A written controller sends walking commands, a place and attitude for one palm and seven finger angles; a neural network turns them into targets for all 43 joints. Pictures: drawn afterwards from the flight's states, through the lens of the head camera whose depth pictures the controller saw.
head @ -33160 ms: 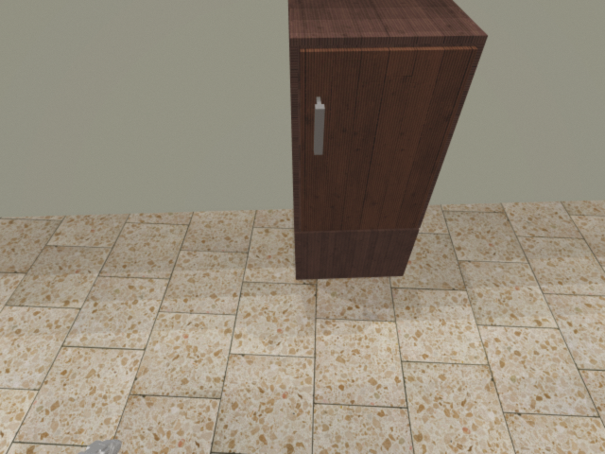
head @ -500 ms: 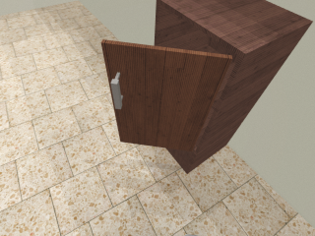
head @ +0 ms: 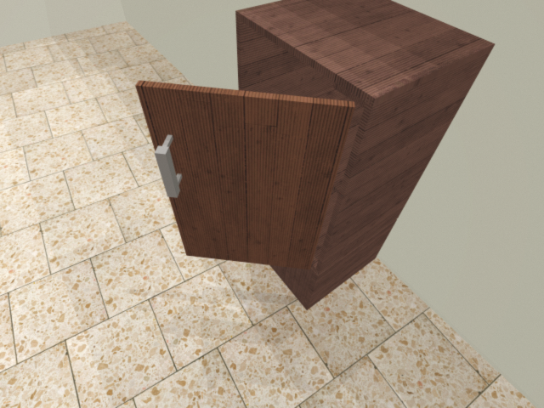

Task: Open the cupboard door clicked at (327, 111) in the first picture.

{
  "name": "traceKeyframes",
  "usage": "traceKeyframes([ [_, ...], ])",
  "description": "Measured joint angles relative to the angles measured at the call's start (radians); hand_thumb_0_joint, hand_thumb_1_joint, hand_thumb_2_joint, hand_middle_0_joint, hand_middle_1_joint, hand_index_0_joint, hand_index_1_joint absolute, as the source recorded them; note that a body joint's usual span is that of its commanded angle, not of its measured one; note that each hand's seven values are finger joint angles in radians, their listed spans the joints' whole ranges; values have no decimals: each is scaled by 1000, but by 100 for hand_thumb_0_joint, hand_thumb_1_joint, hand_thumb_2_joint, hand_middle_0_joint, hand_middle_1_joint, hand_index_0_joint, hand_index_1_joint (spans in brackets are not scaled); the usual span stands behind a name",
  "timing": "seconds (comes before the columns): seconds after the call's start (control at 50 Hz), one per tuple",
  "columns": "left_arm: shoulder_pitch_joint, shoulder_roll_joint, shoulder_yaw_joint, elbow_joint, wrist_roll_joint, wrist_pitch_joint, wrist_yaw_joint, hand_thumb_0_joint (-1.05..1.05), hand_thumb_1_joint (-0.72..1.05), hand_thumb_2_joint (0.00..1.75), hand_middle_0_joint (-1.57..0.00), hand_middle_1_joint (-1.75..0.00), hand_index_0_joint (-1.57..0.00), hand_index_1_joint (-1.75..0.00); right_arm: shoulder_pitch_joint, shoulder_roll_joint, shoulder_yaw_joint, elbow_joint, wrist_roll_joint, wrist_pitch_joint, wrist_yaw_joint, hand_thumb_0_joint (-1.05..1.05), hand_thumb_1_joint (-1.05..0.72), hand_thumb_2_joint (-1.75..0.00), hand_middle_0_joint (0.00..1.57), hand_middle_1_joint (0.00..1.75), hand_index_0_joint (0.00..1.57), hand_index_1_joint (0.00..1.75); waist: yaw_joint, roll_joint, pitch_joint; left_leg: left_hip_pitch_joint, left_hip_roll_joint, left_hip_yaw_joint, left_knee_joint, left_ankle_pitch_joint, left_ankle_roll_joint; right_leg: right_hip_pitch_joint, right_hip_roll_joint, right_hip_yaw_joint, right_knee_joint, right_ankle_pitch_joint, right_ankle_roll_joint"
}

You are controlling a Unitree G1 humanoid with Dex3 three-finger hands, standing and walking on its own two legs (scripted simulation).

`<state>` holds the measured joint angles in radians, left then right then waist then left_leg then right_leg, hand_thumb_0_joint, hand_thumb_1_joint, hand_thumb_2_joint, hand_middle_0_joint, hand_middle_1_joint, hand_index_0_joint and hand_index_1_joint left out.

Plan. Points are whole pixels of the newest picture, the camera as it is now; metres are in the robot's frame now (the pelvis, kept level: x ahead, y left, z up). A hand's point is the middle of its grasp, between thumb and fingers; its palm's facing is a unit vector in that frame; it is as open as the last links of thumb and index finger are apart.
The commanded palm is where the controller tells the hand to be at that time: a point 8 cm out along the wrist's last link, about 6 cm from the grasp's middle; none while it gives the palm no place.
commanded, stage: come to a stop and stand still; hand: left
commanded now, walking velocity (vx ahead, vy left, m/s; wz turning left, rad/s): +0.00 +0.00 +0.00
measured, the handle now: (171, 166) +0.57 +0.25 -0.03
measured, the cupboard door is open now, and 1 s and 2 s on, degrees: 47 47 47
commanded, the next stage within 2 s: look again from close up in 0.28 s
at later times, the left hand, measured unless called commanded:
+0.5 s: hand out of the picture -0.01 +0.16 -0.17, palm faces -0.01 -0.99 -0.17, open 7.4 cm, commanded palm none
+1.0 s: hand out of the picture +0.02 +0.19 -0.17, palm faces -0.03 -0.98 -0.22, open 7.4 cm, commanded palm +0.10 +0.24 -0.07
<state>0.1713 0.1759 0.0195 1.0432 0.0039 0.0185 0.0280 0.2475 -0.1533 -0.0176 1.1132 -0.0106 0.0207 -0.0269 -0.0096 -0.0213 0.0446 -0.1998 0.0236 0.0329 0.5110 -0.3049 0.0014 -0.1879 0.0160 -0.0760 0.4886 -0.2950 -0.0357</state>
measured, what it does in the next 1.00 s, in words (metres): stands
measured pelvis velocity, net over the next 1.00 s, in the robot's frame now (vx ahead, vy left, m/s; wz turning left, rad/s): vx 0.00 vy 0.01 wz -0.03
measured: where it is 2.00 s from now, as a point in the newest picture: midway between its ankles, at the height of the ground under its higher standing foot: outside the picture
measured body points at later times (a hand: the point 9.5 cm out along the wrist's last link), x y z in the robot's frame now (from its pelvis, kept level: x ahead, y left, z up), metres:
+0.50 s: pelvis +0.00 +0.00 +0.00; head +0.02 +0.00 +0.45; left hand -0.01 +0.21 -0.16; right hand +0.00 -0.22 -0.16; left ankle -0.02 +0.12 -0.74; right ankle -0.02 -0.10 -0.74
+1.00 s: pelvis +0.00 +0.01 +0.00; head +0.01 +0.00 +0.45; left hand +0.02 +0.24 -0.15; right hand -0.01 -0.21 -0.16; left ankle -0.02 +0.12 -0.74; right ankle -0.02 -0.10 -0.74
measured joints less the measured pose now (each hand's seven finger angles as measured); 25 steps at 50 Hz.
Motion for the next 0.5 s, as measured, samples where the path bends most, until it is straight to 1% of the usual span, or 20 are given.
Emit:
traceKeyframes([
  [0.08,17,5,-3,25,0,-2,-4,0,93,90,-20,-30,-20,-30,5,20,10,22,-1,-5,-5,1,-91,-89,20,30,19,30,12,0,-7,27,2,2,-50,24,-7,27,4,2,-52,25,-1],
  [0.2,62,-1,-11,66,0,-7,-7,1,92,90,-20,-30,-20,-30,10,18,12,34,0,-11,-5,1,-92,-89,20,30,20,30,11,9,-12,55,2,5,-94,46,-11,50,6,5,-88,42,-4],
  [0.38,109,-28,-22,99,0,-14,-6,1,91,90,-20,-30,-20,-30,22,22,19,43,1,-17,-7,0,-91,-89,20,30,19,30,16,7,-13,72,4,6,-115,52,-14,67,9,6,-110,49,-7],
  [0.42,118,-45,-30,93,8,-35,11,1,91,90,-20,-30,-20,-30,21,10,20,23,3,-19,-2,1,-92,-89,20,30,19,30,18,26,-10,31,16,4,-57,30,-12,46,20,5,-97,49,-4],
  [0.44,126,-52,-35,86,9,-42,14,1,91,90,-20,-30,-20,-30,20,2,17,6,4,-20,0,1,-92,-89,20,30,19,30,14,36,-7,15,20,4,-30,12,-10,33,23,6,-80,44,-4],
  [0.5,135,-62,-41,80,12,-47,12,1,91,90,-20,-30,-20,-30,30,-9,16,-33,2,-36,1,1,-92,-89,20,30,19,30,2,50,-5,-2,10,9,4,-4,-2,6,12,12,-25,17,0],
])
